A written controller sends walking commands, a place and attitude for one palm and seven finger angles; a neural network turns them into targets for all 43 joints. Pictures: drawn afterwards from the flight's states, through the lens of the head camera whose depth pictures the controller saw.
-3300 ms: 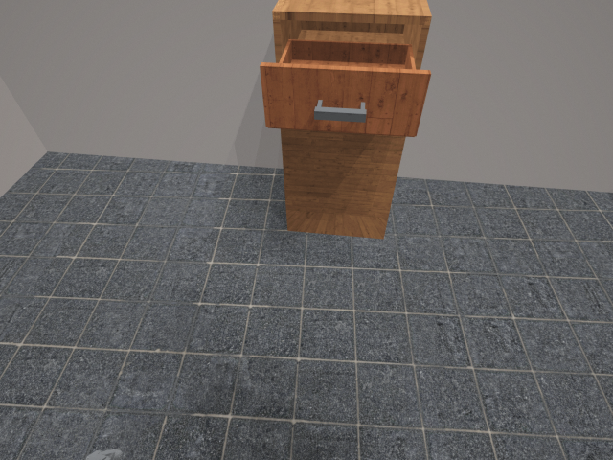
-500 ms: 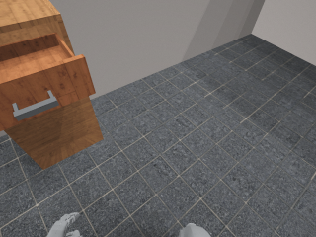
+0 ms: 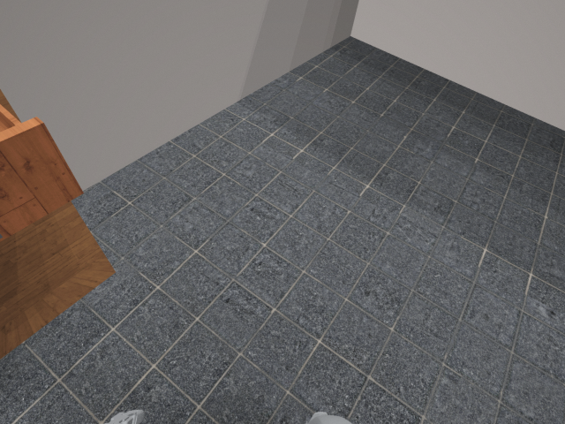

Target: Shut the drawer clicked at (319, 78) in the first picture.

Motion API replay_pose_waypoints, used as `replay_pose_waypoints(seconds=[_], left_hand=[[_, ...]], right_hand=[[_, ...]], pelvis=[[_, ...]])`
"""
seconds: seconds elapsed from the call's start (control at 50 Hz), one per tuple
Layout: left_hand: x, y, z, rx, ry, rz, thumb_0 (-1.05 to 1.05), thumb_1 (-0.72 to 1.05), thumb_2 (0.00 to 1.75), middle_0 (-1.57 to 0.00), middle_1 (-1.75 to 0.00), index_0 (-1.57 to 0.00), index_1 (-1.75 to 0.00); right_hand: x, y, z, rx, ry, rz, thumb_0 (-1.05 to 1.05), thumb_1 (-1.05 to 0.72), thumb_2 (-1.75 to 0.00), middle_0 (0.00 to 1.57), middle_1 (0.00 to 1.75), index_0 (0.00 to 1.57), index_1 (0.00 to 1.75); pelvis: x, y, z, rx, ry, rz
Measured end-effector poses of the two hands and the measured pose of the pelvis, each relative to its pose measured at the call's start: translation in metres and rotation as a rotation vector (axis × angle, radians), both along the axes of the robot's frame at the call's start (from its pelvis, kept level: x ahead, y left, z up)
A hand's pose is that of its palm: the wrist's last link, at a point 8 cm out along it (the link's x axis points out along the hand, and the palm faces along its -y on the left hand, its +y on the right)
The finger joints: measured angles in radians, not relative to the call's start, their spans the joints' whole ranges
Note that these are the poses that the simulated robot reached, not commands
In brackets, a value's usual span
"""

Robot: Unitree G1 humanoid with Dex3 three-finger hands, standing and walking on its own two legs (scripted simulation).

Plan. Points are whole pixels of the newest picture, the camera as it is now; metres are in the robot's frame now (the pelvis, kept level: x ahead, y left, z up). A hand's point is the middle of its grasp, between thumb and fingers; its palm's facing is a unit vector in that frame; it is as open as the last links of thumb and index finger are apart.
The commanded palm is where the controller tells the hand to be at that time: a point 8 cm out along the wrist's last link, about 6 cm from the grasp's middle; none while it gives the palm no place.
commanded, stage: walk to a spot facing it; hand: left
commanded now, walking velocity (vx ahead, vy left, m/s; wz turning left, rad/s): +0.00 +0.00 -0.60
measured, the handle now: out of the picture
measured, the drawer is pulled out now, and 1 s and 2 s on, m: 0.29 0.29 0.29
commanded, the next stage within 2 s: turn to face it in 1.06 s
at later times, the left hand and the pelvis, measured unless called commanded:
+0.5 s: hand (194, 419) +0.15 +0.14 -0.15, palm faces -0.25 -0.93 -0.26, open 7.4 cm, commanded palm none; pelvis -0.01 -0.03 +0.00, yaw -17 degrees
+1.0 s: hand (211, 357) +0.24 +0.13 -0.16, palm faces -0.52 -0.84 -0.15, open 7.4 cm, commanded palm none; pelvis +0.08 -0.01 +0.02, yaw -36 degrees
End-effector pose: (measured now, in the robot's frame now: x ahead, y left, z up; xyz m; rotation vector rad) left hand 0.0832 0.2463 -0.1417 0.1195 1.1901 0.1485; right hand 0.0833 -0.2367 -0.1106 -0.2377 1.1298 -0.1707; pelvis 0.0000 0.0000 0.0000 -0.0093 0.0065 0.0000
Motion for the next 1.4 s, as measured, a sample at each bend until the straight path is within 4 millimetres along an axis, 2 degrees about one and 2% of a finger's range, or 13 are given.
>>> replay_pose_waypoints(seconds=[0.1, 0.2, 0.3, 0.4, 0.46, 0.6, 0.74, 0.82, 0.92, 1.08, 1.22, 1.32, 1.4], left_hand=[[-0.008, 0.013, 0.006, -0.002, 0.059, -0.030, 0.00, 0.91, 0.89, -0.20, -0.30, -0.20, -0.29], [-0.002, 0.011, 0.011, 0.009, 0.097, -0.082, 0.00, 0.91, 0.90, -0.19, -0.30, -0.20, -0.29], [0.024, -0.010, 0.015, 0.033, 0.086, -0.177, 0.00, 0.91, 0.90, -0.19, -0.30, -0.20, -0.29], [0.058, -0.043, 0.015, 0.078, -0.004, -0.279, 0.00, 0.91, 0.90, -0.19, -0.30, -0.20, -0.29], [0.066, -0.057, 0.023, 0.088, -0.039, -0.300, 0.00, 0.91, 0.89, -0.19, -0.30, -0.20, -0.29], [0.071, -0.072, 0.030, 0.070, -0.013, -0.372, 0.00, 0.91, 0.89, -0.20, -0.30, -0.20, -0.30], [0.082, -0.058, 0.018, 0.037, 0.040, -0.410, 0.00, 0.90, 0.89, -0.20, -0.30, -0.20, -0.30], [0.100, -0.044, -0.001, 0.025, 0.087, -0.436, 0.00, 0.90, 0.89, -0.20, -0.30, -0.20, -0.30], [0.142, -0.051, 0.002, 0.015, 0.116, -0.527, 0.00, 0.91, 0.89, -0.19, -0.30, -0.20, -0.29], [0.212, -0.106, 0.008, 0.001, 0.077, -0.661, 0.00, 0.91, 0.90, -0.19, -0.30, -0.20, -0.29], [0.262, -0.196, 0.007, -0.005, 0.020, -0.837, 0.00, 0.91, 0.90, -0.19, -0.30, -0.20, -0.29], [0.282, -0.259, 0.008, -0.020, -0.113, -0.896, 0.00, 0.91, 0.90, -0.19, -0.30, -0.20, -0.29], [0.278, -0.272, 0.019, -0.039, -0.144, -0.866, 0.00, 0.91, 0.89, -0.19, -0.30, -0.20, -0.29]], right_hand=[[-0.010, 0.010, 0.013, 0.000, 0.001, -0.040, 0.00, -0.90, -0.89, 0.20, 0.30, 0.21, 0.30], [-0.029, 0.004, 0.012, 0.013, 0.019, -0.117, 0.00, -0.90, -0.89, 0.20, 0.30, 0.21, 0.30], [-0.065, -0.015, -0.003, 0.035, 0.064, -0.217, 0.00, -0.90, -0.89, 0.20, 0.30, 0.21, 0.30], [-0.106, -0.045, -0.031, 0.059, 0.121, -0.313, 0.00, -0.90, -0.89, 0.20, 0.30, 0.21, 0.30], [-0.120, -0.057, -0.032, 0.050, 0.162, -0.351, 0.00, -0.90, -0.89, 0.20, 0.30, 0.20, 0.30], [-0.114, -0.066, -0.010, 0.038, 0.086, -0.401, 0.01, -0.91, -0.90, 0.20, 0.30, 0.20, 0.30], [-0.081, -0.057, 0.008, 0.003, -0.008, -0.428, 0.00, -0.91, -0.90, 0.20, 0.30, 0.20, 0.30], [-0.065, -0.043, 0.012, -0.042, -0.062, -0.454, 0.00, -0.90, -0.90, 0.20, 0.30, 0.20, 0.30], [-0.082, -0.013, 0.020, -0.028, -0.005, -0.545, 0.00, -0.90, -0.89, 0.20, 0.30, 0.20, 0.30], [-0.134, 0.034, 0.013, 0.058, 0.193, -0.736, 0.00, -0.91, -0.89, 0.20, 0.30, 0.21, 0.30], [-0.176, 0.059, -0.006, 0.161, 0.316, -0.911, 0.00, -0.91, -0.89, 0.20, 0.30, 0.20, 0.30], [-0.190, 0.058, -0.029, 0.244, 0.382, -0.967, 0.00, -0.90, -0.89, 0.20, 0.30, 0.20, 0.30], [-0.170, 0.035, -0.033, 0.248, 0.356, -0.935, 0.00, -0.91, -0.90, 0.20, 0.30, 0.20, 0.30]], pelvis=[[0.003, 0.007, 0.012, -0.019, -0.012, -0.061], [0.004, 0.006, 0.015, -0.029, -0.018, -0.125], [0.001, -0.005, 0.010, -0.016, -0.016, -0.198], [-0.003, -0.026, -0.006, -0.001, -0.012, -0.254], [-0.005, -0.030, -0.003, 0.001, -0.017, -0.279], [0.001, -0.034, 0.010, 0.015, -0.012, -0.363], [0.024, -0.021, 0.011, 0.005, -0.002, -0.444], [0.045, -0.010, 0.002, -0.009, -0.001, -0.501], [0.067, -0.009, 0.013, -0.028, -0.007, -0.575], [0.092, -0.020, 0.019, -0.042, 0.003, -0.669], [0.103, -0.046, 0.008, -0.017, 0.003, -0.757], [0.107, -0.074, -0.007, -0.009, -0.004, -0.746], [0.112, -0.084, -0.001, -0.013, -0.023, -0.714]])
